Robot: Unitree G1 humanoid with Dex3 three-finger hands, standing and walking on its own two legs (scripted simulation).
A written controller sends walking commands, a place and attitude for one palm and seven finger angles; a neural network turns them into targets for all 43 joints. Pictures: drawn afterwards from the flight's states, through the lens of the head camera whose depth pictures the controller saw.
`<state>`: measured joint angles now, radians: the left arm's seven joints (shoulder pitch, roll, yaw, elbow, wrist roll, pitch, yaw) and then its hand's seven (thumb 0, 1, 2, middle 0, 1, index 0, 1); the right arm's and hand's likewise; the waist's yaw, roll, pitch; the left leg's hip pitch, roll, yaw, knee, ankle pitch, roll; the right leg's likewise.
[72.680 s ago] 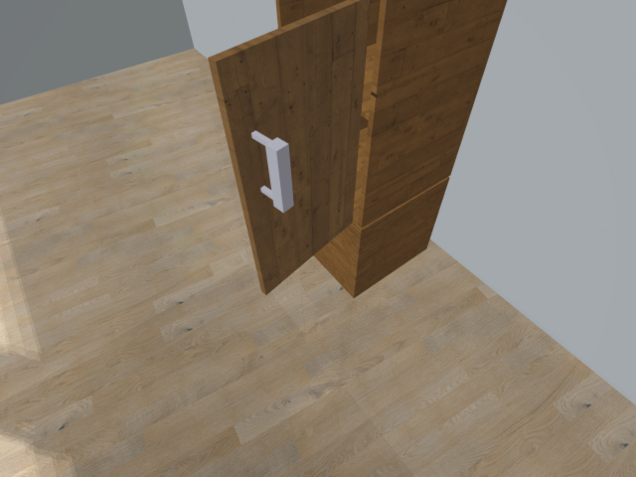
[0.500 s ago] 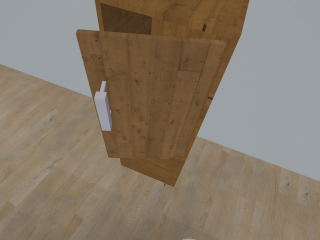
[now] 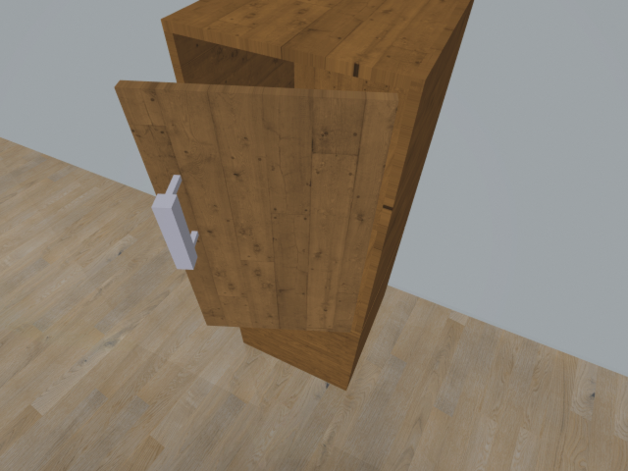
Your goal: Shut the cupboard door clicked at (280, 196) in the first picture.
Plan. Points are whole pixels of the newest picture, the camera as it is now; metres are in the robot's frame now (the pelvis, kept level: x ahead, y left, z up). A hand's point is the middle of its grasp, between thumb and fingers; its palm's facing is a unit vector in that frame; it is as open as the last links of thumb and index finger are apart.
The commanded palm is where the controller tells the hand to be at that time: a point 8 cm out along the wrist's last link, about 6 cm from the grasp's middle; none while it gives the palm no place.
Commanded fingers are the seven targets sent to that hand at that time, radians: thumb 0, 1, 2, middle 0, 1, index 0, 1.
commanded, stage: come to a stop and stand still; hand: left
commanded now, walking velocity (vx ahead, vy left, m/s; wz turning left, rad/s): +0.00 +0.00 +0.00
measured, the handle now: (181, 223) +0.44 +0.24 +0.05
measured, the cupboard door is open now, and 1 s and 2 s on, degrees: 22 22 22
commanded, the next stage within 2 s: look again from close up in 0.36 s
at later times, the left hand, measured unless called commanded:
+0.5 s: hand out of the picture -0.01 +0.15 -0.17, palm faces +0.04 -0.98 -0.17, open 7.3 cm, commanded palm none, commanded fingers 0.00 0.90 0.90 -0.20 -0.30 -0.20 -0.30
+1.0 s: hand out of the picture +0.02 +0.24 -0.17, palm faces -0.04 -0.97 -0.22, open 7.3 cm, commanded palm none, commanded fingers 0.00 0.90 0.90 -0.20 -0.30 -0.20 -0.30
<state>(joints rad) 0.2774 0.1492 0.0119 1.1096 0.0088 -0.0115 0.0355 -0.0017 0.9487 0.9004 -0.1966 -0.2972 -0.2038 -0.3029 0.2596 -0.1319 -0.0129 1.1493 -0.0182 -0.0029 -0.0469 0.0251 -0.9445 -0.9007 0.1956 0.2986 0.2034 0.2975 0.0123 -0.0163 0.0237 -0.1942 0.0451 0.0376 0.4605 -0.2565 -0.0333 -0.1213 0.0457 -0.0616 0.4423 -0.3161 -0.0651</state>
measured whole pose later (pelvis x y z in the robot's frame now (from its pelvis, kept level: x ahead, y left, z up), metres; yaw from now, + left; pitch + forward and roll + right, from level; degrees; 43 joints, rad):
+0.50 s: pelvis +0.01 +0.00 +0.00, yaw -1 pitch +0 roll +0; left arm 0.33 0.10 -0.01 1.13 0.02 -0.04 0.05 0.00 0.91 0.90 -0.20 -0.30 -0.20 -0.30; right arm 0.25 -0.15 0.00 1.14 -0.01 0.01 -0.05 0.01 -0.94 -0.90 0.20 0.30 0.20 0.30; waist 0.02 0.00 0.03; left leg -0.20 0.05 0.04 0.50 -0.27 -0.02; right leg -0.09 0.06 -0.05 0.38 -0.30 -0.06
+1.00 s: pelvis +0.00 +0.06 +0.00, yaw -2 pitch +0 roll +0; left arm 0.27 0.18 -0.02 1.06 0.02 0.00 0.04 0.00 0.91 0.90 -0.20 -0.30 -0.20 -0.30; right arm 0.30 -0.16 0.02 1.08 -0.02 -0.02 -0.02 0.01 -0.92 -0.90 0.20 0.30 0.20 0.30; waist 0.00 0.00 0.03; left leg -0.21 -0.06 0.08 0.46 -0.26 0.08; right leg -0.16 -0.03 0.00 0.48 -0.32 0.02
